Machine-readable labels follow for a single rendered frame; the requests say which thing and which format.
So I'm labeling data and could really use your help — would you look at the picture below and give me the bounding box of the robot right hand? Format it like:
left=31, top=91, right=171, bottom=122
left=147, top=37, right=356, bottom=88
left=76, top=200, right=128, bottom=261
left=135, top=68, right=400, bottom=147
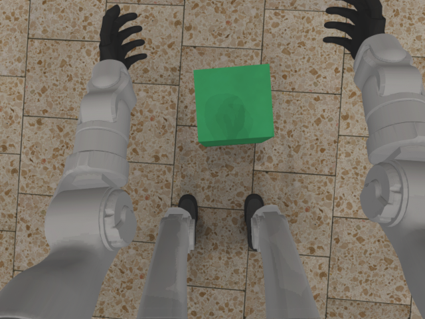
left=323, top=0, right=386, bottom=59

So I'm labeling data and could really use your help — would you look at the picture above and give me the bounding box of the left robot thigh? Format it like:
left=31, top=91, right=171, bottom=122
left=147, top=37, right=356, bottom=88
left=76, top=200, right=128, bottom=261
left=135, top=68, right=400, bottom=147
left=136, top=214, right=195, bottom=319

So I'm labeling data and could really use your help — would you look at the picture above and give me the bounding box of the robot left hand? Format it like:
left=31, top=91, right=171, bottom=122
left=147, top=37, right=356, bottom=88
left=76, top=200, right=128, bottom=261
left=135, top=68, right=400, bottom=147
left=99, top=5, right=147, bottom=70

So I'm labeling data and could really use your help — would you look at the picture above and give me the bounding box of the left robot upper arm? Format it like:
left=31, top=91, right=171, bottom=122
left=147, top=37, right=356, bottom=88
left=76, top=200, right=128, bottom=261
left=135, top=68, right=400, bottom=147
left=0, top=186, right=137, bottom=319

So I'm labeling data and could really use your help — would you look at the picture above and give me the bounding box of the carton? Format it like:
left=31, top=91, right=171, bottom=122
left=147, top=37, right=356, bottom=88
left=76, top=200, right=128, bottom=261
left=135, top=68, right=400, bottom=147
left=193, top=64, right=274, bottom=147

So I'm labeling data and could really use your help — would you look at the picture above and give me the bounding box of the left robot forearm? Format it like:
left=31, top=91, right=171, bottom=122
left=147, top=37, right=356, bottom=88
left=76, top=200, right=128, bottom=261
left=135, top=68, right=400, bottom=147
left=44, top=59, right=137, bottom=242

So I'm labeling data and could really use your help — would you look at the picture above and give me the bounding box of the left robot shin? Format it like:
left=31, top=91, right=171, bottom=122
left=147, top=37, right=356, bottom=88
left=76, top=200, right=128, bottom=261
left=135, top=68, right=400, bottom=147
left=158, top=207, right=192, bottom=232

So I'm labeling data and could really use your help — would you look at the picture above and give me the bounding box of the right robot upper arm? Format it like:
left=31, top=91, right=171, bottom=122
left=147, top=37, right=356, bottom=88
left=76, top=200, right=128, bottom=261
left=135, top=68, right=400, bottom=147
left=360, top=159, right=425, bottom=319

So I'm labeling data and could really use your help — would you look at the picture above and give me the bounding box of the right robot forearm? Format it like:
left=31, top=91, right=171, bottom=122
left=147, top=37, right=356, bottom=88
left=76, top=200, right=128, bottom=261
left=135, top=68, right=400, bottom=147
left=353, top=33, right=425, bottom=165

